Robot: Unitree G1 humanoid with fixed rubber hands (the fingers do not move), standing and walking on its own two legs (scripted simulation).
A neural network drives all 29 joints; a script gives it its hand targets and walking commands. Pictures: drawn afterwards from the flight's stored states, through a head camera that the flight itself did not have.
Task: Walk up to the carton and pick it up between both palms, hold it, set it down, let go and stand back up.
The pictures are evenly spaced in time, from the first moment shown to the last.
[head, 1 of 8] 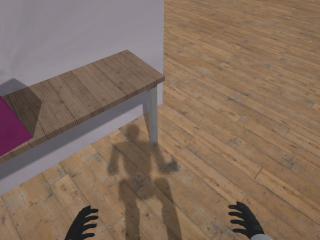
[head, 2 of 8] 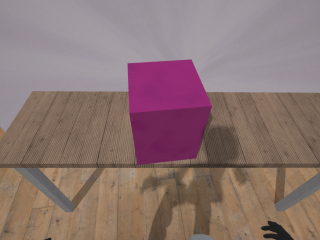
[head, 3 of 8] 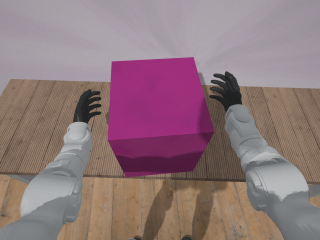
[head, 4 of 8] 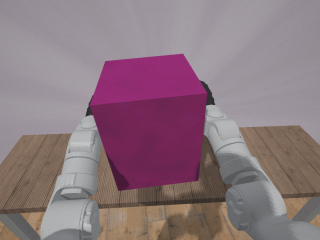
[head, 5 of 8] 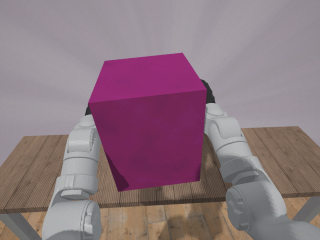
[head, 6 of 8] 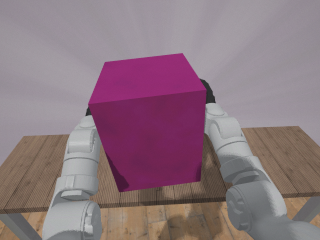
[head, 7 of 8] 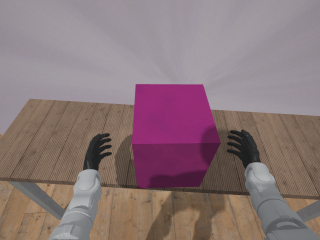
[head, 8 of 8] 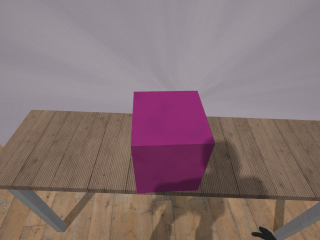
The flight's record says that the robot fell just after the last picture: no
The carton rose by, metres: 0.20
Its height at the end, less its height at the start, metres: +0.00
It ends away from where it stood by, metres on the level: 0.03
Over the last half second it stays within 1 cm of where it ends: yes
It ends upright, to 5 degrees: yes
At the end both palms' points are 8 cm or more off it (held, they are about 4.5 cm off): yes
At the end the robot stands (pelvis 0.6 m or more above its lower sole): yes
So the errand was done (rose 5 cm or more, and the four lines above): yes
